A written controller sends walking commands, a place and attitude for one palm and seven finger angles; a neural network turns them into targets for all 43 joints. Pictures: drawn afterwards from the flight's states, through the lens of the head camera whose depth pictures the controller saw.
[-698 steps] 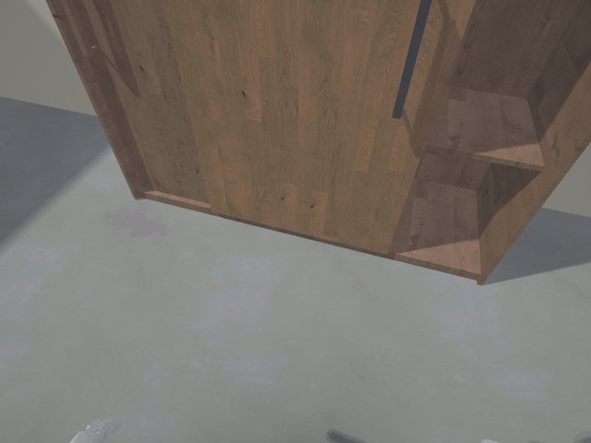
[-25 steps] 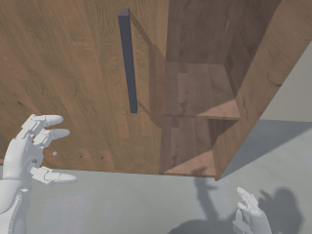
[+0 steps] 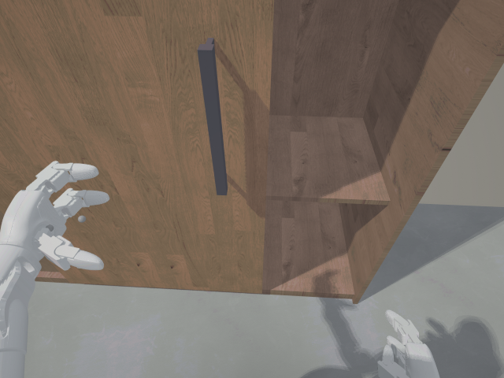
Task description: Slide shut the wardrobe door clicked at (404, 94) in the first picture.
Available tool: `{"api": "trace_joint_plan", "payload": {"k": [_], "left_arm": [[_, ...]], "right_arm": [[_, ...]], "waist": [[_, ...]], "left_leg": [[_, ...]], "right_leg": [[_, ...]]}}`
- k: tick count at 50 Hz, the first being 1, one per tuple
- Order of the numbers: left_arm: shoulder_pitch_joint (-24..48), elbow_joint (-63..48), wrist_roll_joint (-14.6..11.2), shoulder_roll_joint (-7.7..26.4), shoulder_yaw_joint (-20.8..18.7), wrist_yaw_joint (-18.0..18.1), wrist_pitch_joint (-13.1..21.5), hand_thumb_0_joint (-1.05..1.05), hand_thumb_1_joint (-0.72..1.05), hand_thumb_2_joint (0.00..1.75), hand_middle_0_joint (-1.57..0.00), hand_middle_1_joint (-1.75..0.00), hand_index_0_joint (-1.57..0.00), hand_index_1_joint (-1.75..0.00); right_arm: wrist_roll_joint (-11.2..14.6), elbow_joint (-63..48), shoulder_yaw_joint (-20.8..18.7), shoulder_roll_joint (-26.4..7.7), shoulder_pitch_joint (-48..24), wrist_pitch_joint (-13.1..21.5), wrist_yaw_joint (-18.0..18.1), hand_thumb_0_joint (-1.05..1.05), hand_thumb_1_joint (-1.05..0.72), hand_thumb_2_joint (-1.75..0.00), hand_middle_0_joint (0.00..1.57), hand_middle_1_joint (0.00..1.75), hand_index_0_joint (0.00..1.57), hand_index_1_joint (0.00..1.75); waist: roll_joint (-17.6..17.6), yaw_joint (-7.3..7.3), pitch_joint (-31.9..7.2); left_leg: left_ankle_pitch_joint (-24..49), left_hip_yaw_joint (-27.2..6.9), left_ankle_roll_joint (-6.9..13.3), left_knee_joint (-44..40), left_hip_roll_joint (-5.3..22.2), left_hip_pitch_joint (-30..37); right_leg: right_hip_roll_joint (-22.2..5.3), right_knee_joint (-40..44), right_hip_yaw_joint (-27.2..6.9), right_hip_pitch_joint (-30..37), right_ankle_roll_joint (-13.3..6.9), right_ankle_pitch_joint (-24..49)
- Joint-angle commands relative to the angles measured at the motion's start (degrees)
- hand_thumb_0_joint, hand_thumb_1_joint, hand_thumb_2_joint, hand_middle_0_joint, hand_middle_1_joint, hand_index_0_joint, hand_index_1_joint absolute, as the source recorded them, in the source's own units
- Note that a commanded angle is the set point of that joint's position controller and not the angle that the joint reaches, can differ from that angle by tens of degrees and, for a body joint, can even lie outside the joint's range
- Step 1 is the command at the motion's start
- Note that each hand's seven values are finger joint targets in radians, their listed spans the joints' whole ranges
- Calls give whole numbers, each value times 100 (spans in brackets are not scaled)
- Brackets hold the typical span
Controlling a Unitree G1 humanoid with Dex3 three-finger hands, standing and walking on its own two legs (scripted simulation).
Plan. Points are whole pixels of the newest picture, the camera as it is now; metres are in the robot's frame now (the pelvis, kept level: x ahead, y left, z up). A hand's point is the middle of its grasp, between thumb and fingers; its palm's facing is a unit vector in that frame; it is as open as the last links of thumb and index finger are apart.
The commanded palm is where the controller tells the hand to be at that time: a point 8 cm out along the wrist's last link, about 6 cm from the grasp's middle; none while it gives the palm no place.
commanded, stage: raise the hand with hooked fingers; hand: left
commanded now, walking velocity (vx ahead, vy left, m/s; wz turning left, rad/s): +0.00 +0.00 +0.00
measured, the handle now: (217, 128) +0.55 +0.13 +0.11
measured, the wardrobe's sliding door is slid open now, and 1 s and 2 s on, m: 0.37 0.37 0.37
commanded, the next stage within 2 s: move the hooked fingers beside the handle in 0.34 s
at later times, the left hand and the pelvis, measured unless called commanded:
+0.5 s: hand (88, 230) +0.26 +0.26 +0.14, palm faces +0.14 -0.99 -0.04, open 14.0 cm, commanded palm +0.24 +0.30 +0.15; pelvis -0.02 -0.01 +0.00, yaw -1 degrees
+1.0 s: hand (122, 193) +0.34 +0.24 +0.13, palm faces +0.10 -0.99 -0.02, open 14.0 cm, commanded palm +0.31 +0.29 +0.14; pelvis -0.01 +0.00 +0.00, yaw -1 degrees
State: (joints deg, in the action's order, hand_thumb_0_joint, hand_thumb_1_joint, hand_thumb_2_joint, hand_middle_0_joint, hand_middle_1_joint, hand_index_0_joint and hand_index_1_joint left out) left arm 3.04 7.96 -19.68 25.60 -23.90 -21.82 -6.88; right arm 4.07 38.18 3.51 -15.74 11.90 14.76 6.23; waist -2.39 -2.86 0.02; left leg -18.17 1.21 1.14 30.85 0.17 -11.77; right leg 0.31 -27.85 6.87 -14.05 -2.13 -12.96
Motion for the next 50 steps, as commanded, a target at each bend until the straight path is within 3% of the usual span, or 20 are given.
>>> {"api": "trace_joint_plan", "payload": {"k": [1, 2, 6, 10, 13, 16, 19, 22, 23, 25, 27, 29, 32, 34, 37, 39, 42, 47, 48, 50], "left_arm": [[1326, -1457, -118, 1440, -734, 156, 394, 0, -50, 30, -30, -120, -30, -120], [1335, -1489, -88, 1589, -871, 247, 467, 0, -50, 30, -30, -120, -30, -120], [1367, -1683, -8, 1392, -756, 417, 799, 0, -50, 30, -30, -120, -30, -120], [1300, -1433, 17, 1239, -558, 349, 713, 0, -50, 30, -30, -120, -30, -120], [1207, -1214, -47, 1165, -477, 235, 505, 0, -50, 30, -30, -120, -30, -120], [1341, -1335, -76, 1290, -568, 205, 405, 0, -50, 30, -30, -120, -30, -120], [1325, -1232, -128, 1273, -651, 275, 446, 0, -50, 30, -30, -120, -30, -120], [1323, -1334, -107, 1412, -771, 338, 578, 0, -50, 30, -30, -120, -30, -120], [1544, -1376, -82, 1374, -681, 359, 612, 0, -50, 30, -30, -120, -30, -120], [1888, -1097, -39, 1258, -507, 392, 640, 0, -50, 30, -30, -120, -30, -120], [2243, -716, 50, 1438, -534, 450, 625, 0, -50, 30, -30, -120, -30, -120], [2666, -499, 112, 1402, -380, 461, 630, 0, -50, 30, -30, -120, -30, -120], [3000, -407, 187, 1455, -284, 445, 704, 0, -50, 30, -30, -120, -30, -120], [3204, -593, 185, 1265, -86, 429, 815, 0, -50, 30, -30, -120, -30, -120], [2881, -201, 200, 1478, -340, 433, 858, 0, -50, 30, -30, -120, -30, -120], [2917, -93, 190, 1226, -166, 443, 814, 0, -50, 30, -30, -120, -30, -120], [2570, 228, 238, 1441, -451, 549, 634, 0, -50, 30, -30, -120, -30, -120], [2932, -277, 344, 1209, -217, 722, 625, 0, -50, 30, -30, -120, -30, -120], [3128, -447, 357, 1256, -226, 761, 680, 0, -50, 30, -30, -120, -30, -120], [3407, -557, 353, 972, 31, 790, 799, 0, -50, 30, -30, -120, -30, -120]], "right_arm": [[15, -960, -338, -740, -648, 300, 42, 0, -90, -90, 20, 30, 20, 30], [-21, -927, -325, -746, -650, 301, 44, 0, -90, -90, 20, 30, 20, 30], [-51, -894, -333, -688, -587, 338, 37, 0, -90, -90, 20, 30, 20, 30], [-15, -844, -324, -686, -614, 343, 61, 0, -90, -90, 20, 30, 20, 30], [33, -835, -333, -712, -643, 326, 81, 0, -90, -90, 20, 30, 20, 30], [37, -888, -343, -717, -713, 312, 99, 0, -90, -90, 20, 30, 20, 30], [22, -869, -327, -686, -745, 319, 88, 0, -90, -90, 20, 30, 20, 30], [-3, -854, -345, -710, -735, 332, 73, 0, -90, -90, 20, 30, 20, 30], [8, -850, -339, -677, -770, 329, 77, 0, -90, -90, 20, 30, 20, 30], [23, -780, -317, -684, -748, 326, 101, 0, -90, -90, 20, 30, 20, 30], [26, -673, -332, -734, -711, 303, 132, 0, -90, -90, 20, 30, 20, 30], [31, -648, -341, -727, -755, 302, 148, 0, -90, -90, 20, 30, 20, 30], [35, -648, -345, -745, -724, 298, 138, 0, -90, -90, 20, 30, 20, 30], [30, -716, -333, -697, -724, 330, 128, 0, -90, -90, 20, 30, 20, 30], [12, -680, -353, -760, -545, 310, 115, 0, -90, -90, 20, 30, 20, 30], [27, -694, -345, -735, -512, 305, 101, 0, -90, -90, 20, 30, 20, 30], [8, -704, -380, -794, -433, 225, 58, 0, -90, -90, 20, 30, 20, 30], [-20, -800, -400, -753, -353, 132, -12, 0, -90, -90, 20, 30, 20, 30], [-20, -798, -413, -741, -306, 113, -10, 0, -90, -90, 20, 30, 20, 30], [-23, -753, -423, -717, -245, 108, -12, 0, -90, -90, 20, 30, 20, 30]], "waist": [[-38, -43, -1231], [-131, -74, -1162], [-374, -8, -1160], [-489, 38, -925], [-128, 64, -793], [-118, 38, -985], [115, 47, -851], [129, 12, -1044], [-84, 57, -989], [-114, 156, -728], [-49, 229, -549], [-3, 294, -629], [-208, 277, -1024], [-346, 265, -1303], [-144, 156, -1427], [-58, 177, -1312], [66, 53, -1298], [-183, 109, -1523], [-244, 169, -1605], [-222, 273, -1614]], "left_leg": [[1527, -435, -96, -515, -27, -65], [1510, -404, -92, -497, -23, -70], [1581, -374, -115, -568, -36, 51], [1208, -303, -90, -584, -38, -81], [983, -297, -67, -556, -19, -257], [939, -287, -59, -488, -36, -266], [784, -311, -66, -413, -20, -450], [825, -273, -63, -290, -31, -471], [782, -262, -73, -301, -24, -486], [530, -273, -85, -325, -23, -564], [265, -259, -92, -244, -12, -721], [172, -277, -85, -204, -8, -795], [336, -285, -96, -165, -6, -661], [530, -325, -86, -205, -13, -517], [816, -344, -71, -261, -23, -507], [892, -356, -67, -358, -26, -475], [1015, -329, -70, -347, -22, -577], [1454, -319, -100, -368, -3, -318], [1520, -329, -104, -387, 6, -244], [1614, -348, -123, -388, 21, -59]], "right_leg": [[67, 207, -365, 797, 78, 1133], [74, 222, -393, 769, 70, 1070], [100, 238, -367, 762, 59, 1134], [42, 339, -464, 728, 58, 892], [-16, 395, -555, 751, 81, 698], [-56, 402, -668, 812, 98, 610], [-112, 458, -817, 766, 112, 275], [-142, 413, -932, 851, 138, 265], [-172, 427, -958, 805, 134, 207], [-160, 507, -968, 591, 131, -128], [-208, 630, -1108, 425, 149, -674], [-287, 671, -1229, 450, 151, -911], [-275, 535, -1188, 582, 111, -637], [-233, 400, -1094, 702, 86, -211], [-108, 219, -837, 762, 79, 349], [-61, 169, -679, 652, 74, 586], [-54, 122, -656, 666, 55, 725], [11, 50, -553, 639, 26, 1163], [21, 51, -526, 612, 45, 1223], [71, 82, -503, 497, 49, 1278]]}}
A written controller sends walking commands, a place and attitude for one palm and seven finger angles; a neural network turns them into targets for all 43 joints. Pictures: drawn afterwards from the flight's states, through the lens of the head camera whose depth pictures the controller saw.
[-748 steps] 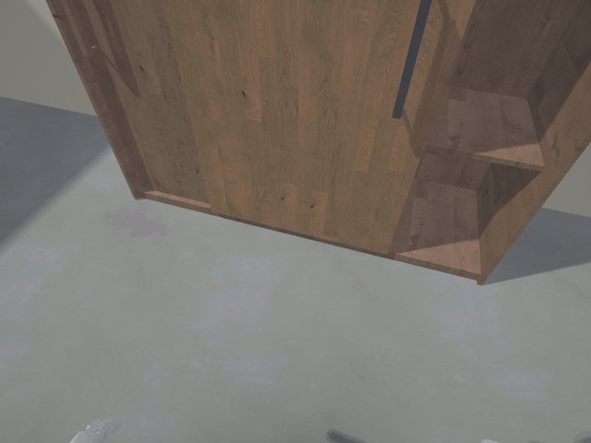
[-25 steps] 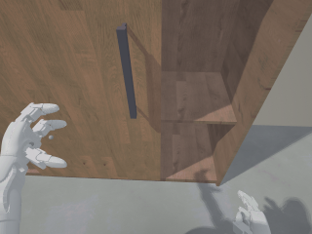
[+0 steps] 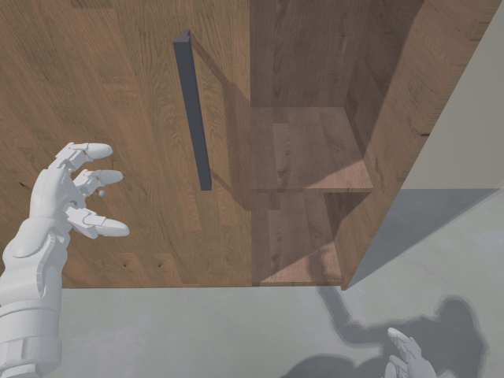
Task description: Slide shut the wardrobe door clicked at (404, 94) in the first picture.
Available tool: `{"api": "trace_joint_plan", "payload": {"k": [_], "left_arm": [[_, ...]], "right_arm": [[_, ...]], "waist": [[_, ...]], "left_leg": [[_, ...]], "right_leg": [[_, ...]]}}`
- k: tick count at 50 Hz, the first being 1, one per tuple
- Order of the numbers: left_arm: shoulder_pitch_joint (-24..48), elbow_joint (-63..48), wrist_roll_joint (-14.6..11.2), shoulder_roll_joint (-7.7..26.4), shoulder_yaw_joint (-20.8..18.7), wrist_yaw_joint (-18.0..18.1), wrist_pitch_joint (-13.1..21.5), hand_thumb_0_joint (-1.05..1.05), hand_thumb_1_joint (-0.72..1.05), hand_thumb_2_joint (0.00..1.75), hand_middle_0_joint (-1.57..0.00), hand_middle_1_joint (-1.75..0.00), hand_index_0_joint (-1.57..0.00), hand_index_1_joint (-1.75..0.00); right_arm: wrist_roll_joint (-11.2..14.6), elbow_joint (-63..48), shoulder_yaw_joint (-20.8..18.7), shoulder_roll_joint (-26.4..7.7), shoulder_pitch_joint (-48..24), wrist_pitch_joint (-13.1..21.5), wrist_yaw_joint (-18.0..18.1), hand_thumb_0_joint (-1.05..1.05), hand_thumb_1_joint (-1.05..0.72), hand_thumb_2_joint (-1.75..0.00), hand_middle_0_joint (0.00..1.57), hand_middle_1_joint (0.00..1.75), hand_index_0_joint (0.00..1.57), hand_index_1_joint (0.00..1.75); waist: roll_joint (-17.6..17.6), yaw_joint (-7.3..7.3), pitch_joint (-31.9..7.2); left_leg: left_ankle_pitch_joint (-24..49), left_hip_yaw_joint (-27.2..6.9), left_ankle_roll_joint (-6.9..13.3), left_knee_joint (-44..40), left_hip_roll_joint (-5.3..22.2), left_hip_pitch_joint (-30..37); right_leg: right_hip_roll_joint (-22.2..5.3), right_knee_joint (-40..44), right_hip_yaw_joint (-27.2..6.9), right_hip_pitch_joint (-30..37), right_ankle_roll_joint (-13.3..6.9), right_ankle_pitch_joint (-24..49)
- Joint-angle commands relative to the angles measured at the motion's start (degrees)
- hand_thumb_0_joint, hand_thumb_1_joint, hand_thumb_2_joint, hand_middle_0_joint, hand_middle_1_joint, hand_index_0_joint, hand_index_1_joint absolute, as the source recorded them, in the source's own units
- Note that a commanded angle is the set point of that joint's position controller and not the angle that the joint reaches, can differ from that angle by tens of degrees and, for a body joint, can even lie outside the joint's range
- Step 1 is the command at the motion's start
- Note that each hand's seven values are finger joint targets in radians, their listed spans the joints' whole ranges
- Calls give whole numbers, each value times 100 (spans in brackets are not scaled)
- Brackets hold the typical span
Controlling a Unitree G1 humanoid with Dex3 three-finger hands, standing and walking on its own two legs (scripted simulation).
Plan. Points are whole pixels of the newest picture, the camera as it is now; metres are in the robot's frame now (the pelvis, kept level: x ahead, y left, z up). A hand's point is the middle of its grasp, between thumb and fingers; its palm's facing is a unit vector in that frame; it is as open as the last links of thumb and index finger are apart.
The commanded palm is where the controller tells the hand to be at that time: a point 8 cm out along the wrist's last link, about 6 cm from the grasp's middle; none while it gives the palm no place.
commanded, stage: move the hooked fingers beside the handle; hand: left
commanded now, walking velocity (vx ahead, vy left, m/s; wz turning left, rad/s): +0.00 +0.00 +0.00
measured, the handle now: (197, 122) +0.55 +0.15 +0.11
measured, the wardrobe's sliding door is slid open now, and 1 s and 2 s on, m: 0.37 0.37 0.37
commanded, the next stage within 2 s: feel for the door with the fingertips in 1.94 s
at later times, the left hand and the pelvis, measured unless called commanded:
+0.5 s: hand (136, 160) +0.41 +0.22 +0.14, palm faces +0.11 -0.99 -0.02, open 14.0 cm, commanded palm +0.39 +0.27 +0.14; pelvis +0.01 +0.00 +0.00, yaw +0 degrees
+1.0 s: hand (158, 142) +0.46 +0.20 +0.13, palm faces +0.11 -0.99 -0.02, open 14.0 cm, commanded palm +0.44 +0.25 +0.13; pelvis +0.00 -0.01 +0.00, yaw -1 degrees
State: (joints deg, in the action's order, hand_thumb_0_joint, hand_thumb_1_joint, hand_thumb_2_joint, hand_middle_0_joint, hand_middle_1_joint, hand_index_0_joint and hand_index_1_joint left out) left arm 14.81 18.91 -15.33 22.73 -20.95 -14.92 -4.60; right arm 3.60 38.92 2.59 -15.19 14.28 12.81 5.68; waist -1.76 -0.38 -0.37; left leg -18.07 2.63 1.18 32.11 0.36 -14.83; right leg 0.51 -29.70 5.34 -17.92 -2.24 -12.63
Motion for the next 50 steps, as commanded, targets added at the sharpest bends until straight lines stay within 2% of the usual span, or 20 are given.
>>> {"api": "trace_joint_plan", "payload": {"k": [1, 2, 4, 7, 10, 15, 19, 21, 25, 26, 27, 30, 33, 35, 38, 40, 42, 44, 48, 50], "left_arm": [[2173, -1598, -77, 1322, -341, 120, 608, 0, -50, 30, -30, -120, -30, -120], [2193, -1483, -49, 1382, -356, 138, 624, 0, -50, 30, -30, -120, -30, -120], [2556, -1382, -18, 1113, -43, 151, 626, 0, -50, 30, -30, -120, -30, -120], [2478, -1063, 55, 1173, -62, 208, 526, 0, -50, 30, -30, -120, -30, -120], [2792, -729, 89, 1071, 81, 247, 405, 0, -50, 30, -30, -120, -30, -120], [3102, -468, 138, 1306, -168, 391, 505, 0, -50, 30, -30, -120, -30, -120], [3621, -176, 236, 1202, 49, 449, 678, 0, -50, 30, -30, -120, -30, -120], [3772, -186, 277, 1232, 65, 444, 773, 0, -50, 30, -30, -120, -30, -120], [3912, 336, 272, 1247, 69, 410, 745, 0, -50, 30, -30, -120, -30, -120], [3922, 511, 271, 1416, -78, 404, 729, 0, -50, 30, -30, -120, -30, -120], [3890, 726, 297, 1639, -258, 414, 726, 0, -50, 30, -30, -120, -30, -120], [4425, 918, 341, 1661, -180, 416, 826, 0, -50, 30, -30, -120, -30, -120], [4648, 593, 398, 1730, -162, 426, 1133, 0, -50, 30, -30, -120, -30, -120], [4766, 522, 376, 1512, 25, 404, 1287, 0, -50, 30, -30, -120, -30, -120], [4632, 1171, 328, 1584, -98, 377, 1258, 0, -50, 30, -30, -120, -30, -120], [4730, 1586, 354, 1550, -49, 367, 1115, 0, -50, 30, -30, -120, -30, -120], [4818, 1941, 458, 1758, -170, 427, 1031, 0, -50, 30, -30, -120, -30, -120], [5173, 1845, 518, 1623, -1, 482, 1097, 0, -50, 30, -30, -120, -30, -120], [5691, 1584, 558, 2015, -278, 583, 1558, 0, -50, 30, -30, -120, -30, -120], [5788, 1842, 552, 2011, -271, 573, 1705, 0, -50, 30, -30, -120, -30, -120]], "right_arm": [[7, -811, -339, -789, -447, 295, 43, 0, -90, -90, 20, 30, 20, 30], [2, -753, -335, -808, -438, 274, 54, 0, -90, -90, 20, 30, 20, 30], [23, -698, -322, -781, -406, 246, 60, 0, -90, -90, 20, 30, 20, 30], [21, -649, -335, -806, -365, 169, 63, 0, -90, -90, 20, 30, 20, 30], [43, -613, -324, -793, -320, 86, 58, 0, -90, -90, 20, 30, 20, 30], [-6, -616, -333, -786, -247, -32, 32, 0, -90, -90, 20, 30, 20, 30], [-7, -568, -326, -782, -146, -111, -5, 0, -90, -90, 20, 30, 20, 30], [-19, -571, -364, -786, -75, -139, -23, 0, -90, -90, 20, 30, 20, 30], [-8, -512, -386, -835, 73, -227, -52, 0, -90, -90, 20, 30, 20, 30], [-11, -496, -401, -864, 106, -254, -46, 0, -90, -90, 20, 30, 20, 30], [-24, -474, -401, -896, 140, -286, -52, 0, -90, -90, 20, 30, 20, 30], [-20, -468, -388, -877, 224, -326, -79, 0, -90, -90, 20, 30, 20, 30], [-58, -511, -435, -856, 333, -313, -121, 0, -90, -90, 20, 30, 20, 30], [-54, -480, -453, -831, 399, -298, -142, 0, -90, -90, 20, 30, 20, 30], [-34, -377, -467, -906, 498, -331, -153, 0, -90, -90, 20, 30, 20, 30], [-11, -351, -463, -927, 535, -382, -159, 0, -90, -90, 20, 30, 20, 30], [-17, -323, -457, -966, 610, -430, -172, 0, -90, -90, 20, 30, 20, 30], [-37, -358, -457, -920, 654, -433, -202, 0, -90, -90, 20, 30, 20, 30], [-103, -340, -490, -918, 807, -414, -240, 0, -90, -90, 20, 30, 20, 30], [-93, -315, -466, -899, 811, -411, -247, 0, -90, -90, 20, 30, 20, 30]], "waist": [[-213, -1, -1607], [-201, 22, -1482], [-223, 128, -1390], [-305, 75, -1432], [-173, 151, -1364], [23, 82, -1719], [-164, 208, -1611], [-348, 200, -1825], [35, 280, -1810], [95, 264, -1827], [127, 217, -1794], [12, 321, -1737], [-357, 266, -2348], [-417, 326, -2472], [124, 384, -2100], [155, 442, -1838], [90, 411, -1732], [-176, 460, -1861], [-83, 452, -2536], [-92, 502, -2417]], "left_leg": [[1620, -505, -130, -519, 7, 245], [1593, -484, -115, -498, 4, 210], [1431, -504, -131, -571, -2, 205], [1419, -486, -136, -573, -8, 220], [1346, -516, -150, -604, -4, 151], [1617, -476, -124, -535, -21, 134], [1626, -446, -126, -473, -17, 103], [1777, -444, -146, -443, -17, 211], [1754, -417, -99, -377, -15, 26], [1687, -403, -87, -360, -15, -79], [1623, -371, -69, -331, -28, -206], [1378, -370, -62, -326, -45, -376], [1835, -348, -49, -202, -57, -129], [2020, -361, -60, -131, -42, 54], [1708, -349, -23, -151, -28, -331], [1398, -331, -20, -188, -46, -536], [1254, -324, -20, -193, -60, -666], [1336, -327, -15, -151, -65, -579], [1517, -318, 2, -15, -50, -546], [1311, -298, 4, 8, -52, -682]], "right_leg": [[64, 259, -338, 883, 62, 1242], [78, 288, -343, 843, 55, 1202], [62, 333, -320, 750, 65, 1078], [64, 367, -323, 752, 48, 1015], [48, 375, -304, 685, 46, 992], [32, 295, -351, 912, 51, 1326], [33, 270, -375, 749, 54, 1368], [45, 230, -380, 773, 39, 1477], [38, 203, -398, 774, 67, 1626], [29, 188, -425, 810, 73, 1618], [22, 190, -465, 853, 77, 1594], [-2, 179, -507, 782, 77, 1427], [22, 42, -552, 998, 62, 1865], [56, 8, -534, 917, 61, 2020], [56, 41, -536, 828, 103, 1877], [37, 86, -537, 677, 108, 1610], [26, 107, -555, 579, 99, 1404], [26, 74, -565, 523, 83, 1461], [43, -46, -684, 835, 119, 1744], [43, -49, -725, 794, 127, 1609]]}}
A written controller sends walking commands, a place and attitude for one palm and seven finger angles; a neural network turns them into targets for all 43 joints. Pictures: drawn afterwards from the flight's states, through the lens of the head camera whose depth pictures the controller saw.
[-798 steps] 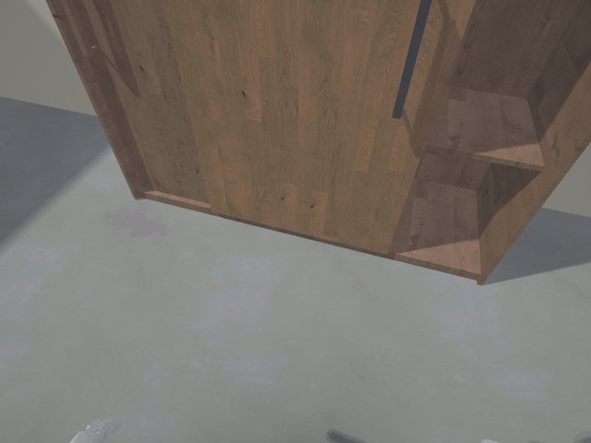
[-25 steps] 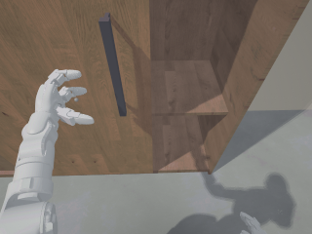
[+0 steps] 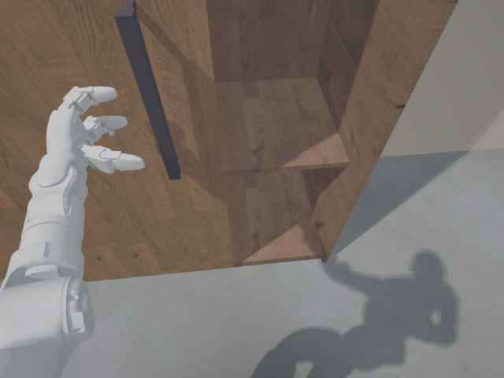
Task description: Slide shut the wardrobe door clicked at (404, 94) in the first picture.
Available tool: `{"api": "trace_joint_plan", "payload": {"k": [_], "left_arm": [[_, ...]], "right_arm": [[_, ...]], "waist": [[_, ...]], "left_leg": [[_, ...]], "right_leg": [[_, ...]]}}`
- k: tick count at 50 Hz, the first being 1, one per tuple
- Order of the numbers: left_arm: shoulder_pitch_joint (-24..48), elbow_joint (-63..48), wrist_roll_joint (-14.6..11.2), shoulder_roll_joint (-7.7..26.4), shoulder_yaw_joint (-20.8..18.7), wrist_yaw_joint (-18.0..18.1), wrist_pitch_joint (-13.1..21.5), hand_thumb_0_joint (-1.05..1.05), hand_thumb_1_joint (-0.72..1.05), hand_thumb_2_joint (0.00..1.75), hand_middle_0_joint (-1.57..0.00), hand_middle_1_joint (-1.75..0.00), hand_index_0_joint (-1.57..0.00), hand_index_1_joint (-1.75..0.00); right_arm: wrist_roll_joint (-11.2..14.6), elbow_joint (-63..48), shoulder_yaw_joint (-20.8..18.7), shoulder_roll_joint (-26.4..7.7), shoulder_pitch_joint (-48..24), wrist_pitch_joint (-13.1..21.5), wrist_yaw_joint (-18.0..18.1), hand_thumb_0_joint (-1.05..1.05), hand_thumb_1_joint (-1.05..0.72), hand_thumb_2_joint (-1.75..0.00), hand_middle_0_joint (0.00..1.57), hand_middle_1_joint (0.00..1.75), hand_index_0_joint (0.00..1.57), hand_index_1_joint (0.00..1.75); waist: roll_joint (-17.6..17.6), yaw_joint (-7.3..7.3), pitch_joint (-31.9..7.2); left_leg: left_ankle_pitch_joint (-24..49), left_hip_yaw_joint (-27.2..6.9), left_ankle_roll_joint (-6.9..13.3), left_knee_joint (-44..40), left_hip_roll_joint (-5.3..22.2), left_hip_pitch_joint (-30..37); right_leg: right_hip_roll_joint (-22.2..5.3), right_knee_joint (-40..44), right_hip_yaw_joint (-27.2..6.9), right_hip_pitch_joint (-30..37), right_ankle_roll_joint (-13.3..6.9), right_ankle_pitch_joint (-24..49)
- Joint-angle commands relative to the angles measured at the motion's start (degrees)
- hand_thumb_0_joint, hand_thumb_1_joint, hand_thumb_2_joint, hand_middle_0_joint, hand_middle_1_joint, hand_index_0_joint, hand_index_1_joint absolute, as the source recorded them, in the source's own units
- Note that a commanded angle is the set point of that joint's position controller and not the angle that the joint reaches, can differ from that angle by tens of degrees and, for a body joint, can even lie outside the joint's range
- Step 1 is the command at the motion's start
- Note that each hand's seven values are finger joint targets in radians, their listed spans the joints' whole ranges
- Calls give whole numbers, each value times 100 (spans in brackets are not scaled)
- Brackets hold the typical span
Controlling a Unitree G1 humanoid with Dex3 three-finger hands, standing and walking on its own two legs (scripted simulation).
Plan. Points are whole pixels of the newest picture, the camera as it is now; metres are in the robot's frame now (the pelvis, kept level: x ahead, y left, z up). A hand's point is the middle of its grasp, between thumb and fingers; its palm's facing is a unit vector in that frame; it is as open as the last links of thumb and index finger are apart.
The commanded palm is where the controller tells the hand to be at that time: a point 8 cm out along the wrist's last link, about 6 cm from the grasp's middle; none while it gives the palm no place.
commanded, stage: move the hooked fingers beside the handle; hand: left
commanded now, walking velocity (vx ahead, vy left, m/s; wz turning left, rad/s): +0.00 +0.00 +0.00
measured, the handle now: (157, 107) +0.55 +0.17 +0.12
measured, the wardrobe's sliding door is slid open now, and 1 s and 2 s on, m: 0.37 0.37 0.37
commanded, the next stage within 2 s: feel for the door with the fingertips in 0.94 s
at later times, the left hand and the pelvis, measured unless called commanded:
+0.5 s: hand (105, 129) +0.47 +0.23 +0.13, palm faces +0.11 -0.99 -0.02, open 14.0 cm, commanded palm +0.45 +0.28 +0.13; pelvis -0.01 +0.01 -0.01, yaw +0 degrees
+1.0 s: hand (110, 129) +0.47 +0.23 +0.13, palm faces +0.10 -0.99 -0.01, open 14.0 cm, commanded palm +0.44 +0.27 +0.13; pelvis +0.02 +0.02 +0.00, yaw -1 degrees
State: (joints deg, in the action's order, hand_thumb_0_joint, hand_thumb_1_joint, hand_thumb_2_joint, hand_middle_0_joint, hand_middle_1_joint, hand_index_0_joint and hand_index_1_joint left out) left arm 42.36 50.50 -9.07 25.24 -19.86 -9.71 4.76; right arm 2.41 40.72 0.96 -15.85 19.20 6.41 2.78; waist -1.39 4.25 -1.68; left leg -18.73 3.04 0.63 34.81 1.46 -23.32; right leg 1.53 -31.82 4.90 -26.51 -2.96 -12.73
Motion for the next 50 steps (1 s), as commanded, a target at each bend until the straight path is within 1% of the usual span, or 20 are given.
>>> {"api": "trace_joint_plan", "payload": {"k": [1, 2, 6, 11, 17, 21, 22, 24, 26, 28, 29, 32, 33, 36, 39, 40, 41, 45, 48, 50], "left_arm": [[3142, -1063, -63, 1756, -367, 36, 805, 0, -50, 30, -30, -120, -30, -120], [3050, -780, -2, 1924, -493, 39, 810, 0, -50, 30, -30, -120, -30, -120], [2801, -170, 123, 1754, -255, -71, 677, 0, -50, 30, -30, -120, -30, -120], [3017, -326, -21, 1870, -386, -187, 796, 0, -50, 30, -30, -120, -30, -120], [3477, -511, 63, 2203, -538, -128, 1135, 0, -50, 30, -30, -120, -30, -120], [3558, -484, 86, 1785, -146, -174, 1109, 0, -50, 30, -30, -120, -30, -120], [3299, -301, 81, 1972, -381, -165, 1059, 0, -50, 30, -30, -120, -30, -120], [3487, -308, 2, 1740, -168, -213, 982, 0, -50, 30, -30, -120, -30, -120], [3356, -253, -26, 1610, -128, -228, 906, 0, -50, 30, -30, -120, -30, -120], [3325, -351, 9, 1778, -274, -162, 902, 0, -50, 30, -30, -120, -30, -120], [3344, -519, -1, 1548, -111, -140, 909, 0, -50, 30, -30, -120, -30, -120], [2991, -555, 38, 1690, -319, -22, 927, 0, -50, 30, -30, -120, -30, -120], [3052, -624, 19, 1506, -174, -3, 916, 0, -50, 30, -30, -120, -30, -120], [2913, -653, 44, 1519, -266, 74, 851, 0, -50, 30, -30, -120, -30, -120], [2858, -1007, 87, 1631, -387, 141, 866, 0, -50, 30, -30, -120, -30, -120], [2808, -1009, 75, 1402, -193, 120, 841, 0, -50, 30, -30, -120, -30, -120], [2819, -1084, 66, 1591, -362, 136, 850, 0, -50, 30, -30, -120, -30, -120], [2611, -1563, 7, 1235, -127, 91, 814, 0, -50, 30, -30, -120, -30, -120], [2373, -1114, -42, 1202, -134, 40, 571, 0, -50, 30, -30, -120, -30, -120], [2481, -1121, -38, 1289, -191, 33, 460, 0, -50, 30, -30, -120, -30, -120]], "right_arm": [[25, -441, -295, -845, 361, 231, 45, 0, -90, -90, 20, 30, 20, 30], [23, -402, -303, -883, 418, 202, 40, 0, -90, -90, 20, 30, 20, 30], [42, -482, -280, -894, 464, 160, 5, 0, -90, -90, 20, 30, 20, 30], [37, -534, -323, -940, 587, 129, 1, 0, -90, -90, 20, 30, 20, 30], [7, -451, -323, -957, 649, 131, 6, 0, -90, -90, 20, 30, 20, 30], [2, -443, -315, -932, 680, 165, -9, 0, -90, -90, 20, 30, 20, 30], [-10, -424, -338, -969, 755, 149, -5, 0, -90, -90, 20, 30, 20, 30], [-1, -417, -324, -973, 760, 145, -1, 0, -90, -90, 20, 30, 20, 30], [-10, -418, -338, -986, 794, 156, -12, 0, -90, -90, 20, 30, 20, 30], [-27, -432, -348, -998, 840, 139, -22, 0, -90, -90, 20, 30, 20, 30], [-32, -469, -338, -970, 810, 149, -47, 0, -90, -90, 20, 30, 20, 30], [-50, -477, -364, -988, 849, 123, -82, 0, -90, -90, 20, 30, 20, 30], [-46, -507, -346, -954, 819, 121, -99, 0, -90, -90, 20, 30, 20, 30], [-44, -518, -371, -956, 817, 96, -120, 0, -90, -90, 20, 30, 20, 30], [-50, -571, -388, -924, 807, 82, -122, 0, -90, -90, 20, 30, 20, 30], [-46, -580, -369, -900, 777, 75, -131, 0, -90, -90, 20, 30, 20, 30], [-47, -561, -381, -913, 781, 64, -124, 0, -90, -90, 20, 30, 20, 30], [-36, -592, -415, -862, 733, 64, -131, 0, -90, -90, 20, 30, 20, 30], [1, -534, -387, -875, 674, -8, -106, 0, -90, -90, 20, 30, 20, 30], [6, -569, -384, -884, 622, -32, -91, 0, -90, -90, 20, 30, 20, 30]], "waist": [[19, 93, -2135], [78, 74, -2025], [-242, 65, -1822], [125, 125, -2142], [-159, 185, -2205], [-637, 269, -2231], [-396, 192, -2282], [-359, 301, -2229], [-322, 281, -2210], [-358, 210, -2330], [-549, 216, -2370], [-340, 125, -2338], [-350, 153, -2287], [-273, 130, -2211], [-459, 25, -2477], [-418, 87, -2396], [-416, 49, -2410], [-518, 26, -2649], [-163, 87, -2082], [-158, 89, -2021]], "left_leg": [[1259, -339, 60, -260, -158, 28], [1181, -339, 71, -250, -152, -83], [893, -313, 56, -296, -172, -247], [1011, -310, 69, -177, -134, -275], [863, -371, 80, -138, -120, -248], [947, -463, 43, -164, -100, 143], [1033, -474, 53, -130, -89, 108], [1031, -515, 32, -175, -81, 130], [1159, -552, 9, -170, -63, 212], [1418, -568, -11, -153, -55, 308], [1556, -587, -37, -151, -56, 471], [1886, -593, -54, -94, -28, 511], [1868, -593, -63, -131, -25, 481], [1944, -576, -62, -118, -18, 472], [2412, -579, -106, -81, -6, 708], [2491, -558, -106, -77, 4, 736], [2502, -559, -115, -76, 8, 725], [3295, -581, -188, -26, 55, 1159], [2735, -492, -94, -120, 21, 660], [2208, -445, -37, -186, -35, 459]], "right_leg": [[-74, 168, -702, 1620, 209, 1542], [-67, 168, -695, 1529, 211, 1428], [-95, 181, -672, 1288, 178, 1089], [-79, 139, -729, 1414, 211, 1268], [-38, 80, -733, 1178, 205, 979], [10, 76, -593, 794, 165, 892], [35, 60, -563, 827, 155, 933], [38, 67, -502, 759, 169, 936], [56, 50, -446, 648, 162, 976], [62, 6, -411, 646, 152, 1122], [75, -4, -399, 580, 143, 1162], [111, -38, -376, 592, 130, 1317], [106, -37, -363, 577, 143, 1311], [113, -41, -359, 616, 139, 1383], [119, -85, -361, 745, 129, 1605], [119, -62, -356, 705, 144, 1655], [125, -58, -365, 756, 141, 1681], [138, -36, -341, 816, 160, 2010], [122, 43, -342, 883, 167, 1931], [93, 70, -377, 1018, 150, 1825]]}}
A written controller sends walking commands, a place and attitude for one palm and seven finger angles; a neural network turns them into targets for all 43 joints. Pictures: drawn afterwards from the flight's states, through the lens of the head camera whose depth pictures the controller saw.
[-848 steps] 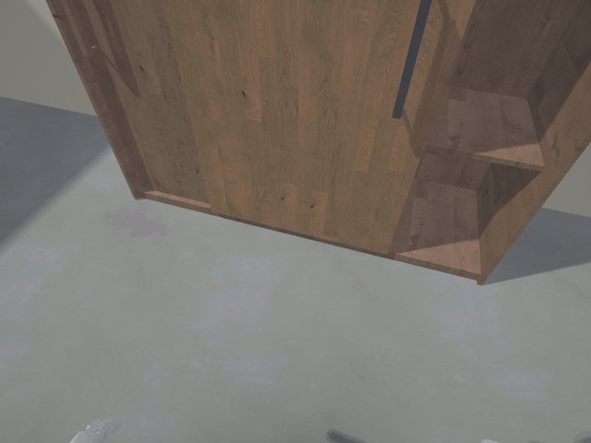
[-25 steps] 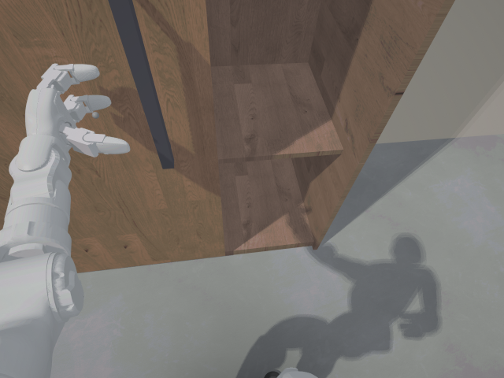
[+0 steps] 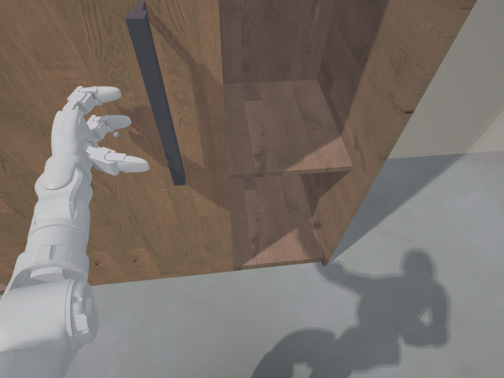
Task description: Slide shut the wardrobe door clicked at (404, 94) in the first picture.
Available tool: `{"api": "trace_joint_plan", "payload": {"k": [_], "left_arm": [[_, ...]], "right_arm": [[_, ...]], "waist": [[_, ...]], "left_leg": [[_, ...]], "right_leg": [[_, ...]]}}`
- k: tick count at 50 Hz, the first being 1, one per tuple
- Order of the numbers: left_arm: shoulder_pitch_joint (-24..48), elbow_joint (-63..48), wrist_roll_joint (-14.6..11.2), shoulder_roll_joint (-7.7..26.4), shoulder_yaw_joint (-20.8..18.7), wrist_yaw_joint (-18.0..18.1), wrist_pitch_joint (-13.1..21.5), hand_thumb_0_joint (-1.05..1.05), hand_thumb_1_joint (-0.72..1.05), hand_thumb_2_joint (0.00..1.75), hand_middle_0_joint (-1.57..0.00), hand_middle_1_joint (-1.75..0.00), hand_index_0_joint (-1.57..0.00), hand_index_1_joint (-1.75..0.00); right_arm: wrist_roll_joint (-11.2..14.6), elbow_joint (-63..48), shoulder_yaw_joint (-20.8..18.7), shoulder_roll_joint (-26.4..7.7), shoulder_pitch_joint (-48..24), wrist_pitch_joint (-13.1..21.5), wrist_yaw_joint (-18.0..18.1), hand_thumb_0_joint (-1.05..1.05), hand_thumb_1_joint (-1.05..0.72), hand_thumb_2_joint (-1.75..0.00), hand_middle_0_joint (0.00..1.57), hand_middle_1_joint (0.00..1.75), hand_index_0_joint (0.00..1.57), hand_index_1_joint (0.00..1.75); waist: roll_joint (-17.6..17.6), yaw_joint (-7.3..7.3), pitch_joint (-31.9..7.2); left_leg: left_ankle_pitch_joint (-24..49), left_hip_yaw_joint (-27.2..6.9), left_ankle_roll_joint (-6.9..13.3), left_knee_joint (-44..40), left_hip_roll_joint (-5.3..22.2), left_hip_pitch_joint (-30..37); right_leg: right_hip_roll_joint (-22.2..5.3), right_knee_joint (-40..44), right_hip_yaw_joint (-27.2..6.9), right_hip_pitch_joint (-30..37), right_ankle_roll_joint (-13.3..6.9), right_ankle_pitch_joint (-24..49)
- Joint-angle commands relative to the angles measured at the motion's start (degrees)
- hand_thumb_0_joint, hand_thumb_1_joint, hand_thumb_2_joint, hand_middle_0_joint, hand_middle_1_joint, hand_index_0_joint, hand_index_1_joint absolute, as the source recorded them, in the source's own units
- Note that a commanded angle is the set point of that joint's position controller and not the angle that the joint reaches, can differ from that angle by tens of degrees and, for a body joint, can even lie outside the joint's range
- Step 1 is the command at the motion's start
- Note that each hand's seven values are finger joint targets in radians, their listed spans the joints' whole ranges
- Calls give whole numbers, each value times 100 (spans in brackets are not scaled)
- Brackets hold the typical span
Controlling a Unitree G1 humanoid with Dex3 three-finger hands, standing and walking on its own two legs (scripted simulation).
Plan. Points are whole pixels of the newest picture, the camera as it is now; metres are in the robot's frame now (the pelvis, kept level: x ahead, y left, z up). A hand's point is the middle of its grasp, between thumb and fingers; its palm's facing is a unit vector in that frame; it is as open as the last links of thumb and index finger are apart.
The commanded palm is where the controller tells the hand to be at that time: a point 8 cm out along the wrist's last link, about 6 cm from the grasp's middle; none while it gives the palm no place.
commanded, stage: feel for the door with the fingertips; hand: left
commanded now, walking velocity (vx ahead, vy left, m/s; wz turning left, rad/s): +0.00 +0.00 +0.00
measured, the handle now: (164, 111) +0.53 +0.15 +0.12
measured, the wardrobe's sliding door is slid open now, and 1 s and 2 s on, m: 0.37 0.37 0.37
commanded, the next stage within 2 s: slide the fingers in behind the handle in 0.88 s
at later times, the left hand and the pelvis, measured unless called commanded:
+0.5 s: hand (147, 132) +0.46 +0.17 +0.13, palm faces +0.13 -0.99 +0.00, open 14.0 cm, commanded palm +0.43 +0.22 +0.13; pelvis -0.01 -0.02 +0.00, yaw +0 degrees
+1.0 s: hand (132, 128) +0.48 +0.19 +0.13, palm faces +0.12 -0.99 +0.00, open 13.6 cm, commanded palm +0.46 +0.24 +0.13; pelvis -0.02 -0.01 -0.01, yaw +0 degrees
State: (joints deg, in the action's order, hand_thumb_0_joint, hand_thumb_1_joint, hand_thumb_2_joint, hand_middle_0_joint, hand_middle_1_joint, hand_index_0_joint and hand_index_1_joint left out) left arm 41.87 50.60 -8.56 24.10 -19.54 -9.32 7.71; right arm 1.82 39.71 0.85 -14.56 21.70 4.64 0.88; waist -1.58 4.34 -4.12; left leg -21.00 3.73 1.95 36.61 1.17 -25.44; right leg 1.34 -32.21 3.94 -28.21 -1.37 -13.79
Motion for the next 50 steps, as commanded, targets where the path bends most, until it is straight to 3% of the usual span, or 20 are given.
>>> {"api": "trace_joint_plan", "payload": {"k": [1, 3, 5, 9, 12, 14, 16, 17, 20, 22, 24, 26, 28, 31, 36, 40, 42, 44, 47, 50], "left_arm": [[2532, -1183, -83, 1391, -200, -12, 147, 0, -50, 30, -30, -120, -30, -120], [2581, -1412, -80, 1365, -147, -1, 187, 0, -50, 30, -30, -120, -30, -120], [2644, -1528, -108, 1047, 100, 2, 242, 0, -50, 30, -30, -120, -30, -120], [3096, -1497, -141, 681, 422, 93, 330, 0, -50, 30, -30, -120, -30, -120], [3068, -1059, -98, 1192, -51, 244, 299, 0, -50, 30, -30, -120, -30, -120], [3308, -1003, -47, 942, 159, 321, 304, 0, -50, 30, -30, -120, -30, -120], [3270, -994, 55, 1022, 82, 417, 384, 0, -50, 30, -30, -120, -30, -120], [3216, -928, 115, 1275, -106, 477, 440, 0, -50, 30, -30, -120, -30, -120], [3231, -882, 79, 1055, 10, 495, 543, 0, -50, 30, -30, -120, -30, -120], [3155, -658, 151, 1615, -424, 512, 586, 0, -50, 30, -30, -120, -30, -120], [3095, -568, 164, 1608, -420, 469, 573, 0, -50, 30, -30, -120, -30, -120], [3322, -528, 197, 1550, -295, 415, 575, 0, -50, 30, -30, -120, -30, -120], [3332, -523, 215, 1727, -396, 382, 616, 0, -50, 30, -30, -120, -30, -120], [3475, -458, 129, 1514, -193, 237, 649, 0, -50, 30, -30, -120, -30, -120], [3912, 127, 114, 1803, -236, 97, 552, 0, -50, 30, -30, -120, -30, -120], [4274, -48, 178, 1925, -269, 104, 730, 0, -50, 30, -30, -120, -30, -120], [4275, -112, 192, 1965, -303, 101, 856, 0, -50, 30, -30, -120, -30, -120], [4262, 103, 151, 1773, -200, 96, 849, 0, -50, 30, -30, -120, -30, -120], [4380, 215, 165, 2099, -439, 117, 844, 0, -50, 30, -30, -120, -30, -120], [4604, 268, 209, 1804, -171, 119, 825, 0, -50, 30, -30, -120, -30, -120]], "right_arm": [[69, -489, -364, -1002, 353, 138, 111, 0, -90, -90, 20, 30, 20, 30], [59, -526, -352, -974, 317, 138, 114, 0, -90, -90, 20, 30, 20, 30], [66, -532, -349, -933, 269, 176, 104, 0, -90, -90, 20, 30, 20, 30], [64, -420, -356, -925, 230, 238, 108, 0, -90, -90, 20, 30, 20, 30], [44, -344, -336, -980, 240, 227, 129, 0, -90, -90, 20, 30, 20, 30], [42, -370, -295, -906, 180, 247, 111, 0, -90, -90, 20, 30, 20, 30], [12, -383, -304, -896, 198, 275, 73, 0, -90, -90, 20, 30, 20, 30], [-1, -364, -309, -929, 240, 252, 77, 0, -90, -90, 20, 30, 20, 30], [-4, -423, -292, -874, 186, 283, 48, 0, -90, -90, 20, 30, 20, 30], [-12, -396, -300, -946, 262, 244, 67, 0, -90, -90, 20, 30, 20, 30], [4, -441, -292, -909, 244, 219, 68, 0, -90, -90, 20, 30, 20, 30], [7, -445, -286, -914, 275, 216, 72, 0, -90, -90, 20, 30, 20, 30], [7, -441, -293, -930, 312, 200, 77, 0, -90, -90, 20, 30, 20, 30], [38, -424, -303, -933, 339, 214, 84, 0, -90, -90, 20, 30, 20, 30], [62, -264, -302, -1037, 475, 222, 124, 0, -90, -90, 20, 30, 20, 30], [2, -241, -314, -1025, 596, 292, 101, 0, -90, -90, 20, 30, 20, 30], [-17, -217, -327, -1033, 684, 299, 86, 0, -90, -90, 20, 30, 20, 30], [-29, -192, -326, -1048, 722, 322, 72, 0, -90, -90, 20, 30, 20, 30], [-37, -176, -335, -1117, 756, 313, 71, 0, -90, -90, 20, 30, 20, 30], [-48, -153, -318, -1078, 799, 338, 62, 0, -90, -90, 20, 30, 20, 30]], "waist": [[-149, 78, -1797], [-331, 46, -1984], [-307, 87, -1962], [-319, 243, -1852], [-41, 139, -1847], [-205, 172, -1805], [-312, 115, -1968], [-116, 87, -2070], [0, 114, -2068], [112, 8, -2099], [45, 10, -2049], [96, 118, -1953], [-41, 79, -2064], [26, 207, -2008], [92, 401, -1682], [-346, 370, -2203], [-378, 349, -2445], [-205, 447, -2253], [-169, 419, -2195], [-384, 512, -2097]], "left_leg": [[2395, -527, -168, -386, -17, 673], [2546, -514, -162, -358, -25, 793], [2493, -550, -168, -324, -29, 869], [2224, -644, -190, -310, -25, 1015], [1787, -591, -143, -345, -85, 630], [1629, -577, -141, -379, -117, 539], [1721, -554, -143, -324, -115, 566], [1759, -540, -128, -303, -108, 505], [1680, -465, -101, -282, -118, 298], [1637, -430, -90, -289, -119, 57], [1615, -367, -76, -281, -126, -28], [1438, -347, -65, -279, -116, -103], [1469, -336, -67, -260, -112, -143], [1289, -335, -66, -227, -103, -133], [734, -389, -61, -190, -91, -479], [1022, -442, -76, -103, -86, -230], [1260, -478, -79, -58, -83, -52], [1179, -507, -78, -63, -58, -83], [1072, -513, -72, -69, -56, -235], [1060, -574, -90, -100, -42, -47]], "right_leg": [[106, 107, -276, 1215, -19, 1914], [88, 93, -301, 1284, -27, 2027], [101, 97, -291, 1192, -26, 1956], [116, 122, -244, 880, -23, 1640], [82, 137, -306, 1094, -21, 1476], [48, 121, -316, 1100, -23, 1408], [42, 61, -345, 1123, -29, 1492], [47, 40, -369, 1240, -18, 1552], [24, 28, -465, 1444, 6, 1701], [4, -8, -534, 1663, 8, 1749], [-20, 6, -582, 1753, 18, 1854], [-38, 41, -628, 1669, 42, 1725], [-62, 18, -697, 1771, 35, 1789], [-56, 84, -719, 1654, 49, 1613], [-110, 216, -838, 1292, 81, 857], [-90, 64, -813, 1280, 39, 1106], [-40, -43, -720, 1223, 22, 1320], [-5, -25, -641, 1008, 47, 1204], [-18, -4, -707, 1027, 39, 1075], [14, -10, -580, 706, 31, 961]]}}
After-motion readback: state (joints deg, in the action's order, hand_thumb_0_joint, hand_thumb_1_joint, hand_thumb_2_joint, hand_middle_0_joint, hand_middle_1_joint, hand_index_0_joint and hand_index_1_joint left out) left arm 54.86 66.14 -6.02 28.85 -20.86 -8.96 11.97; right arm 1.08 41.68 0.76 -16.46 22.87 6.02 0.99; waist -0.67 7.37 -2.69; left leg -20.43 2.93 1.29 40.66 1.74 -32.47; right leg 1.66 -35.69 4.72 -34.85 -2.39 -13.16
